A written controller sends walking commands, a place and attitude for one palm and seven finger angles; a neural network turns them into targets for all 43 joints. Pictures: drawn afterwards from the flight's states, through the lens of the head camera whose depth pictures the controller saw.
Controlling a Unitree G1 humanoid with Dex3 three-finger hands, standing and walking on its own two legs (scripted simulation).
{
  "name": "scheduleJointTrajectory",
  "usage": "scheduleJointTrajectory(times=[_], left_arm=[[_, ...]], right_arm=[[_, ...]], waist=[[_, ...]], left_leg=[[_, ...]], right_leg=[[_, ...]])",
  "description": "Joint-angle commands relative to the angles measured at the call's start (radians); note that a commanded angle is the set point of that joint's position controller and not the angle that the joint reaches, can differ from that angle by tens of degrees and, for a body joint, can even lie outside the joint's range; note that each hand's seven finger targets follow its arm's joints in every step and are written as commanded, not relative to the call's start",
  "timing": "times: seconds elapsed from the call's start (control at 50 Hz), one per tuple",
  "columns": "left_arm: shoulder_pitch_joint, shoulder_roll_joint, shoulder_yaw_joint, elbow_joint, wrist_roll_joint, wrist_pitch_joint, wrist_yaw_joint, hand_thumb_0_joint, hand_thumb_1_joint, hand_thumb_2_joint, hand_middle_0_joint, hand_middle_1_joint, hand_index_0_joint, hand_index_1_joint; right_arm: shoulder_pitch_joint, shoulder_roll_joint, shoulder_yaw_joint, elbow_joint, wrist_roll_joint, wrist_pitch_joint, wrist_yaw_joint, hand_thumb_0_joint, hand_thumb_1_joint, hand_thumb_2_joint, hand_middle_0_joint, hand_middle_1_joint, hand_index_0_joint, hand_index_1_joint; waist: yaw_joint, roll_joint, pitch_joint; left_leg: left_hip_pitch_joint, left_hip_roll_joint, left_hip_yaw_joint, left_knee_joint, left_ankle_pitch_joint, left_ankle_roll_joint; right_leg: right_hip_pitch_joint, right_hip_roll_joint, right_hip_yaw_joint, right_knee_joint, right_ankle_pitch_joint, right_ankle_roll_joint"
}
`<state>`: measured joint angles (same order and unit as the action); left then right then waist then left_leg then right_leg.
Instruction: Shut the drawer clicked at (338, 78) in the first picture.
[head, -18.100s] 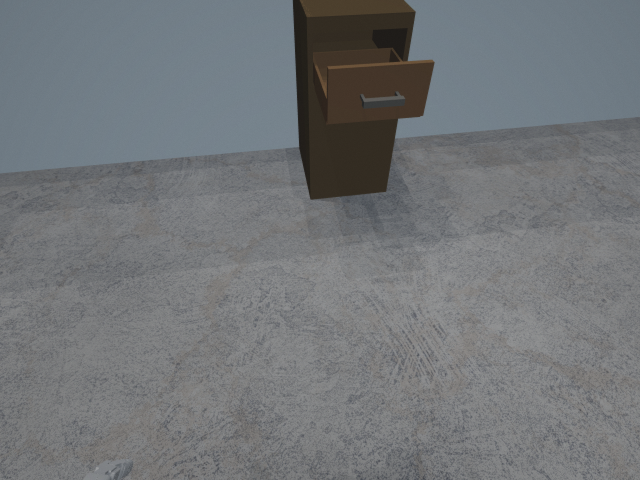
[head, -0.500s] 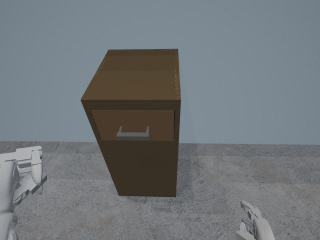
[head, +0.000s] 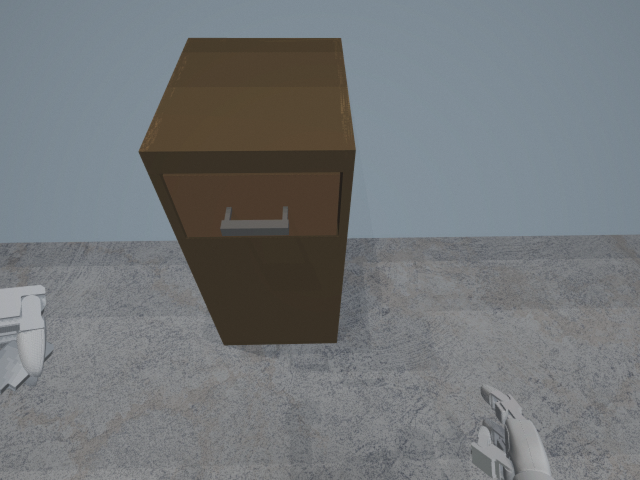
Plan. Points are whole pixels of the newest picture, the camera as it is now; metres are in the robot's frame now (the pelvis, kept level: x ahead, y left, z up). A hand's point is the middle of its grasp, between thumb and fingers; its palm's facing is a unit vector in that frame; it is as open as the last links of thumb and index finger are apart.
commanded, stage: step back with the hand held close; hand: left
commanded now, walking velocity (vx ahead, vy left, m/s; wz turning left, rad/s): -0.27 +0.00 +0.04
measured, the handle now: (256, 219) +0.59 +0.17 -0.10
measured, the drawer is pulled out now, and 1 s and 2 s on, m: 0.00 0.00 0.00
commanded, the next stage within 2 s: stop stepping back and stand still in 0.68 s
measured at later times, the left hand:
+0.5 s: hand out of the picture +0.14 +0.27 +0.18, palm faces +0.36 -0.80 -0.47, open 3.3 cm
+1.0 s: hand out of the picture +0.01 +0.25 +0.16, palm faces +0.46 -0.79 -0.41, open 3.2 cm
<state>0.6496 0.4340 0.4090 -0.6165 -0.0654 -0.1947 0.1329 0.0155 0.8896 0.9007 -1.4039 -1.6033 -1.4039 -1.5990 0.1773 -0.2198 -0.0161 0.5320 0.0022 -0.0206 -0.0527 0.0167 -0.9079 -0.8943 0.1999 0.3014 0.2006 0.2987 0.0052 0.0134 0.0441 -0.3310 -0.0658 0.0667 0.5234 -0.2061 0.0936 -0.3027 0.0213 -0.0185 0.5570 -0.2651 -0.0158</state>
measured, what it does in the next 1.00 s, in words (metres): walks backwards: right foot, then left foot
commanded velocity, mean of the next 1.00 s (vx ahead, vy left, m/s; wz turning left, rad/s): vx -0.22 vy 0.01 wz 0.01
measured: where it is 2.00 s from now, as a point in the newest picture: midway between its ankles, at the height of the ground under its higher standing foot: outside the picture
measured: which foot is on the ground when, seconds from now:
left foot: down 0.00-0.78, up 0.80-0.94, down 0.96-1.00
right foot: down 0.00-0.30, up 0.32-0.72, down 0.74-1.00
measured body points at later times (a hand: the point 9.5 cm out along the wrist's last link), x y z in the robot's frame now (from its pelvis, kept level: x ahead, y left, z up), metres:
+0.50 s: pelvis -0.06 +0.01 +0.01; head -0.02 +0.06 +0.45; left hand +0.11 +0.31 +0.21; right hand +0.10 -0.22 -0.07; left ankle +0.04 +0.06 -0.73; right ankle -0.18 -0.14 -0.67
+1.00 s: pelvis -0.17 -0.01 +0.00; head -0.19 -0.02 +0.45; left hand -0.02 +0.29 +0.19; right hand -0.03 -0.27 -0.10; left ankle -0.13 +0.11 -0.73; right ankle -0.26 -0.10 -0.73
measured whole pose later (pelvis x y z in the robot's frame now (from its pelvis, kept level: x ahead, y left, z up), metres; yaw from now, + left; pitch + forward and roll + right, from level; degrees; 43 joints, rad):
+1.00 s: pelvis -0.17 -0.01 +0.00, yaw +1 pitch +0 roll +0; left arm 0.61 0.35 0.39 -0.47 -0.06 -0.17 0.15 0.01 0.89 0.90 -1.41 -1.60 -1.41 -1.60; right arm 0.28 -0.25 -0.03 0.65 0.03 -0.03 -0.07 0.02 -0.91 -0.89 0.20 0.30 0.20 0.30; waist -0.01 0.02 -0.09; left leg -0.33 -0.01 0.02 0.56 -0.27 0.01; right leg -0.09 0.02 -0.03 0.52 -0.44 -0.03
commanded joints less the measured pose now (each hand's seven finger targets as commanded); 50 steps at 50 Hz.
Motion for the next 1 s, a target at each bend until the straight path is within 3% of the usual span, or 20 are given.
scheduleJointTrajectory(times=[0.0,0.06,0.12,0.16,0.2,0.24,0.26,0.28,0.32,0.42,0.5,0.6,0.68,0.72,0.76,0.78,0.8,0.86,0.92,0.98], left_arm=[[-0.002,0.088,0.076,-0.117,0.01,-0.046,0.017,0.0,0.9,0.9,-1.4,-1.6,-1.4,-1.6],[-0.025,0.095,0.072,-0.137,0.019,-0.051,0.019,0.0,0.9,0.9,-1.4,-1.6,-1.4,-1.6],[-0.053,0.104,0.053,-0.198,0.012,-0.06,0.029,0.0,0.9,0.9,-1.4,-1.6,-1.4,-1.6],[-0.071,0.113,0.05,-0.23,0.012,-0.071,0.045,0.0,0.9,0.9,-1.4,-1.6,-1.4,-1.6],[-0.053,0.128,0.069,-0.245,0.01,-0.077,0.057,0.0,0.9,0.9,-1.4,-1.6,-1.4,-1.6],[-0.02,0.144,0.091,-0.265,0.006,-0.078,0.059,0.0,0.9,0.9,-1.4,-1.6,-1.4,-1.6],[-0.007,0.159,0.111,-0.268,0.01,-0.082,0.058,0.0,0.9,0.9,-1.4,-1.6,-1.4,-1.6],[0.005,0.173,0.137,-0.262,0.022,-0.083,0.052,0.0,0.9,0.9,-1.4,-1.6,-1.4,-1.6],[-0.049,0.174,0.152,-0.272,0.04,-0.093,0.047,0.0,0.9,0.9,-1.4,-1.6,-1.4,-1.6],[0.043,0.121,0.105,-0.234,0.01,-0.09,0.038,0.0,0.9,0.9,-1.4,-1.6,-1.4,-1.6],[0.044,0.106,0.06,-0.276,-0.002,-0.102,0.023,0.0,0.9,0.9,-1.4,-1.6,-1.4,-1.6],[0.056,0.176,0.117,-0.363,-0.018,-0.119,0.013,0.0,0.9,0.9,-1.4,-1.6,-1.4,-1.6],[0.116,0.263,0.226,-0.383,-0.05,-0.132,0.001,0.0,0.9,0.9,-1.4,-1.6,-1.4,-1.6],[0.115,0.269,0.247,-0.363,-0.065,-0.15,-0.009,0.0,0.9,0.9,-1.4,-1.6,-1.4,-1.6],[0.115,0.229,0.223,-0.294,-0.082,-0.141,-0.003,0.0,0.9,0.9,-1.4,-1.6,-1.4,-1.6],[0.137,0.221,0.24,-0.237,-0.074,-0.108,0.002,0.0,0.9,0.9,-1.4,-1.6,-1.4,-1.6],[0.145,0.156,0.211,-0.142,-0.058,-0.071,0.004,0.0,0.9,0.9,-1.4,-1.6,-1.4,-1.6],[0.022,0.118,0.129,-0.02,-0.02,-0.017,0.019,0.0,0.9,0.9,-1.4,-1.6,-1.4,-1.6],[-0.102,0.058,0.011,0.027,0.005,-0.021,0.031,0.0,0.9,0.9,-1.4,-1.6,-1.4,-1.6],[-0.212,0.116,0.008,-0.095,0.023,-0.052,0.033,0.0,0.9,0.9,-1.4,-1.6,-1.4,-1.6]], right_arm=[[-0.066,-0.135,-0.048,-0.145,-0.004,-0.065,-0.015,0.0,-0.9,-0.9,0.2,0.3,0.2,0.3],[-0.054,-0.138,-0.05,-0.157,0.002,-0.066,-0.013,0.0,-0.9,-0.9,0.2,0.3,0.2,0.3],[-0.042,-0.131,-0.054,-0.153,-0.002,-0.061,-0.006,0.0,-0.9,-0.9,0.2,0.3,0.2,0.3],[-0.029,-0.12,-0.053,-0.143,-0.003,-0.058,-0.002,0.0,-0.9,-0.9,0.2,0.3,0.2,0.3],[-0.028,-0.115,-0.046,-0.14,-0.001,-0.056,-0.005,0.0,-0.9,-0.9,0.2,0.3,0.2,0.3],[-0.053,-0.128,-0.04,-0.144,-0.002,-0.053,-0.016,0.0,-0.9,-0.9,0.2,0.3,0.2,0.3],[-0.063,-0.135,-0.042,-0.147,0.0,-0.059,-0.021,0.0,-0.9,-0.9,0.2,0.3,0.2,0.3],[-0.082,-0.137,-0.045,-0.151,-0.007,-0.07,-0.025,0.0,-0.9,-0.9,0.2,0.3,0.2,0.3],[-0.06,-0.128,-0.046,-0.146,-0.029,-0.09,-0.025,0.0,-0.9,-0.9,0.2,0.3,0.2,0.3],[-0.031,-0.12,-0.062,-0.099,-0.023,-0.126,-0.009,0.0,-0.9,-0.9,0.2,0.3,0.2,0.3],[-0.008,-0.12,-0.048,-0.053,-0.033,-0.145,0.002,0.0,-0.9,-0.9,0.2,0.3,0.2,0.3],[-0.007,-0.108,-0.047,-0.037,-0.045,-0.143,0.018,0.0,-0.9,-0.9,0.2,0.3,0.2,0.3],[-0.043,-0.105,-0.042,-0.07,-0.049,-0.114,0.03,0.0,-0.9,-0.9,0.2,0.3,0.2,0.3],[-0.058,-0.1,-0.038,-0.081,-0.026,-0.081,0.03,0.0,-0.9,-0.9,0.2,0.3,0.2,0.3],[-0.075,-0.104,-0.049,-0.09,0.021,-0.063,0.021,0.0,-0.9,-0.9,0.2,0.3,0.2,0.3],[-0.104,-0.116,-0.069,-0.094,0.028,-0.051,0.02,0.0,-0.9,-0.9,0.2,0.3,0.2,0.3],[-0.098,-0.092,-0.062,-0.076,0.028,-0.031,0.019,0.0,-0.9,-0.9,0.2,0.3,0.2,0.3],[-0.138,-0.066,-0.029,-0.089,0.032,-0.024,-0.011,0.0,-0.9,-0.9,0.2,0.3,0.2,0.3],[-0.071,-0.115,-0.034,-0.047,0.029,-0.078,-0.031,0.0,-0.9,-0.9,0.2,0.3,0.2,0.3],[-0.069,-0.135,-0.038,-0.073,0.033,-0.111,-0.034,0.0,-0.9,-0.9,0.2,0.3,0.2,0.3]], waist=[[-0.012,0.055,-0.075],[-0.023,-0.059,-0.078],[-0.036,-0.127,-0.079],[-0.044,-0.137,-0.098],[-0.045,-0.085,-0.129],[-0.03,0.073,-0.119],[-0.022,0.169,-0.127],[-0.009,0.268,-0.136],[-0.018,0.258,-0.107],[-0.009,0.049,-0.181],[-0.014,0.16,-0.259],[0.005,0.25,-0.397],[0.016,0.259,-0.436],[0.004,0.116,-0.357],[-0.01,-0.201,-0.231],[0.012,-0.292,-0.157],[-0.023,-0.215,-0.086],[-0.037,-0.053,-0.021],[-0.035,-0.064,0.015],[-0.008,-0.148,-0.049]], left_leg=[[-0.26,0.258,-0.282,-0.241,-0.163,0.011],[-0.291,0.185,-0.251,-0.157,-0.301,0.001],[-0.092,0.091,-0.181,0.082,-0.217,-0.047],[0.001,0.067,-0.144,0.216,-0.154,-0.07],[0.026,0.077,-0.149,0.123,-0.108,-0.066],[-0.045,0.131,-0.232,-0.095,-0.056,-0.04],[-0.137,0.211,-0.308,-0.197,-0.078,-0.014],[-0.26,0.301,-0.414,-0.317,-0.225,0.013],[-0.398,0.379,-0.526,-0.451,-0.473,0.059],[0.026,0.307,-0.375,-0.315,-0.082,0.033],[0.247,0.259,-0.314,-0.325,0.137,-0.029],[0.406,0.227,-0.222,-0.263,0.444,-0.09],[0.327,0.225,-0.179,-0.224,0.34,-0.102],[0.289,0.171,-0.116,-0.075,0.098,-0.104],[0.197,0.035,-0.09,0.329,-0.087,-0.13],[0.062,0.017,-0.117,0.526,-0.164,-0.131],[-0.093,0.068,-0.131,0.53,-0.139,-0.117],[-0.067,0.093,-0.055,0.221,-0.053,-0.098],[0.095,0.087,-0.043,-0.038,0.017,-0.051],[0.183,0.148,-0.086,-0.06,0.297,-0.001]], right_leg=[[0.233,-0.023,0.088,0.05,0.033,0.008],[0.208,-0.07,0.177,-0.047,0.019,-0.012],[-0.043,-0.199,0.323,-0.268,-0.182,-0.082],[-0.133,-0.273,0.333,-0.311,-0.198,-0.123],[-0.1,-0.239,0.233,-0.246,-0.078,-0.102],[-0.03,-0.09,0.11,-0.113,-0.028,-0.025],[0.059,-0.021,0.06,0.013,0.0,0.005],[0.16,0.037,0.039,0.178,-0.032,0.018],[0.2,0.059,0.086,0.451,-0.13,0.017],[-0.046,0.042,0.057,0.339,-0.232,0.015],[-0.064,0.063,0.011,0.149,-0.282,0.011],[0.014,0.092,-0.016,-0.042,-0.226,-0.009],[0.122,0.06,-0.01,-0.194,-0.139,-0.021],[0.056,-0.046,0.045,-0.353,-0.026,-0.036],[-0.224,-0.303,0.237,-0.432,-0.076,-0.097],[-0.241,-0.335,0.277,-0.404,-0.021,-0.119],[-0.13,-0.3,0.161,-0.301,0.172,-0.124],[-0.022,-0.211,0.096,-0.219,0.309,-0.091],[-0.003,-0.171,0.089,-0.163,0.322,0.011],[0.082,-0.112,0.089,-0.069,0.569,0.116]])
